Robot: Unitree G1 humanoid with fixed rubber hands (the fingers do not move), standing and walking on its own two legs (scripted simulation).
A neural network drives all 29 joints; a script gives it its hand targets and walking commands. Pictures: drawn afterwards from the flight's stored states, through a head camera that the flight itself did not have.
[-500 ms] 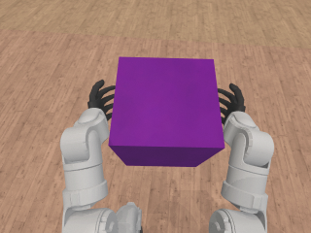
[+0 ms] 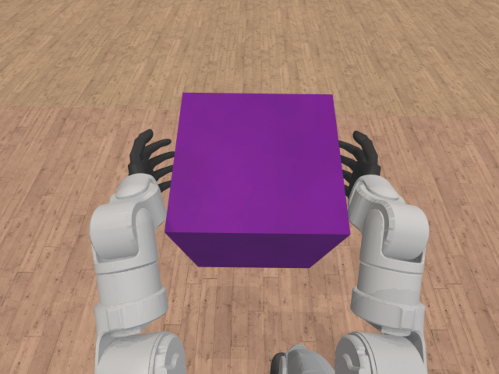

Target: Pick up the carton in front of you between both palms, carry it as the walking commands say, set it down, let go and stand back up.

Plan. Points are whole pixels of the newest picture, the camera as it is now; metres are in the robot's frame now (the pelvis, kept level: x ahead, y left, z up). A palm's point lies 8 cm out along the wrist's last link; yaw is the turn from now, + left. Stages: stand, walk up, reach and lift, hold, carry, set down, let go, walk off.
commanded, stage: carry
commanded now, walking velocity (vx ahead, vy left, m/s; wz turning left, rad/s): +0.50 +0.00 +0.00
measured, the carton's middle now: (255, 193) +0.37 -0.01 +0.09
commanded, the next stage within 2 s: none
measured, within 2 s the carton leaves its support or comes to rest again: neither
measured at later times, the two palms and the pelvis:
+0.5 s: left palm (171, 62) +0.65 +0.16 +0.16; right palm (322, 64) +0.64 -0.15 +0.16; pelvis +0.31 +0.02 +0.02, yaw -1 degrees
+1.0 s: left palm out of the picture +0.93 +0.15 +0.18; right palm (305, 0) +0.95 -0.16 +0.17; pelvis +0.61 -0.02 +0.05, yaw +1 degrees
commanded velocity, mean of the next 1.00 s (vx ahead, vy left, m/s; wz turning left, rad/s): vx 0.50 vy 0.00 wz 0.00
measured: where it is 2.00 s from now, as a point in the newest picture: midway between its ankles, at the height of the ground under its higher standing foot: (242, 151)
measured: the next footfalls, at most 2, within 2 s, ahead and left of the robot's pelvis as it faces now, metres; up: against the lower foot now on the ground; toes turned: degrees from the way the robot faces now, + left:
right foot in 0.02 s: +0.19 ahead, -0.10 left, +0.02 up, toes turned -7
left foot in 0.44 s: +0.44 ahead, +0.10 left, +0.04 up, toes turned +6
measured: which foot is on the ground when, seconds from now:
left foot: down 0.00-0.04, up 0.06-0.42, down 0.44-0.86, up 0.88-1.00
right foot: up 0.00-0.00, down 0.02-0.46, up 0.48-0.84, down 0.86-1.00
